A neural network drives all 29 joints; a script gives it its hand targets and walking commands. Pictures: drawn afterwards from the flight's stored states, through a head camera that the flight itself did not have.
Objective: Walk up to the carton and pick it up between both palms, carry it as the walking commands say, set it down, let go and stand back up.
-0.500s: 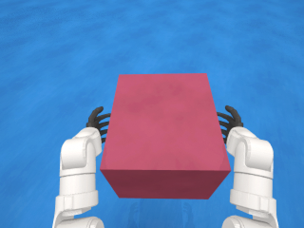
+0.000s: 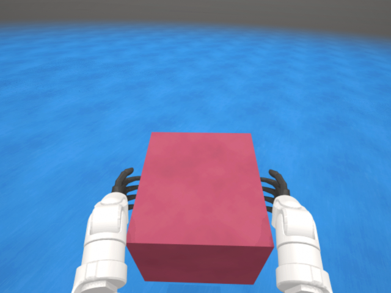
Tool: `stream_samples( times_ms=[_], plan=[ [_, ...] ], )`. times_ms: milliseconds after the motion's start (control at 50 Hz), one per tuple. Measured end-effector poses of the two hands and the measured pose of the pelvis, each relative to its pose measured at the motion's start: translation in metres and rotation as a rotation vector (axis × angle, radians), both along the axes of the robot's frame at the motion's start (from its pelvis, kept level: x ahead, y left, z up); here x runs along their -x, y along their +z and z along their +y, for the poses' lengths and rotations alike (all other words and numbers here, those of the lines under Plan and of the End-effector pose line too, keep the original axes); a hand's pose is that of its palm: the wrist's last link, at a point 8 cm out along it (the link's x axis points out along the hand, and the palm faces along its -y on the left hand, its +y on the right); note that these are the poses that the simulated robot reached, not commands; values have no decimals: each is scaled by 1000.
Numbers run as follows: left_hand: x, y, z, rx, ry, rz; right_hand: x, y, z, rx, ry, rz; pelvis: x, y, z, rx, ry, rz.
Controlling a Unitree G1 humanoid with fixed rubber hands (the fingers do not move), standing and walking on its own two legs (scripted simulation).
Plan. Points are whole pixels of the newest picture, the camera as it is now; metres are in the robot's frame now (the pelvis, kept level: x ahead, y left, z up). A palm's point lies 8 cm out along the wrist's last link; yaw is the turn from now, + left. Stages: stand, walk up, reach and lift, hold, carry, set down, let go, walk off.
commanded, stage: set down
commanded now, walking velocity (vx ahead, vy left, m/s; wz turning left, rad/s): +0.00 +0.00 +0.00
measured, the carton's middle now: (199, 204) +0.35 +0.03 +0.02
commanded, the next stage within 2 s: none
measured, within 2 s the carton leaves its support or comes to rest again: neither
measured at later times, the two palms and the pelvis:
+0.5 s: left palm (130, 224) +0.29 +0.19 +0.00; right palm (275, 234) +0.30 -0.16 -0.01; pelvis +0.00 +0.02 +0.00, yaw -2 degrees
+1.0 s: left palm (147, 237) +0.32 +0.16 -0.09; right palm (275, 250) +0.32 -0.18 -0.10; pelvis -0.06 +0.01 -0.06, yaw -2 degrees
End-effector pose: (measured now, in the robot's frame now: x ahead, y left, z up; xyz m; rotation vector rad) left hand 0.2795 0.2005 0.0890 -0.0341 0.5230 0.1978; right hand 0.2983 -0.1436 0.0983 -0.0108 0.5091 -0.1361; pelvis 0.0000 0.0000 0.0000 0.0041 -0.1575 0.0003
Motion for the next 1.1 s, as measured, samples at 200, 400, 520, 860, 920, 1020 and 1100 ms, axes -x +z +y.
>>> stream_samples(
  times_ms=[200,400,520,860,920,1020,1100],
  plan=[
    [11,-62,-17,-22,-49,214,27,-74,-18,-43,-63,220,-17,5,10,12,5,10],
    [-9,-74,-24,-44,-63,186,22,-103,-24,-77,-89,189,-1,3,22,-4,-39,102],
    [-5,-90,-10,-13,7,167,-2,-105,-10,-34,-14,169,2,-3,18,-8,-24,168],
    [-26,-162,-40,-16,-46,181,-2,-183,-40,-50,-71,184,45,-38,13,-10,-28,404],
    [-33,-170,-41,-21,-43,162,-11,-192,-41,-60,-70,161,53,-48,12,-19,-36,439],
    [-38,-180,-36,-10,-13,153,-25,-200,-36,-64,-46,152,60,-60,7,-28,-35,485],
    [-40,-190,-31,9,22,170,-36,-208,-31,-58,-23,169,61,-69,2,-25,-24,513]
  ],
)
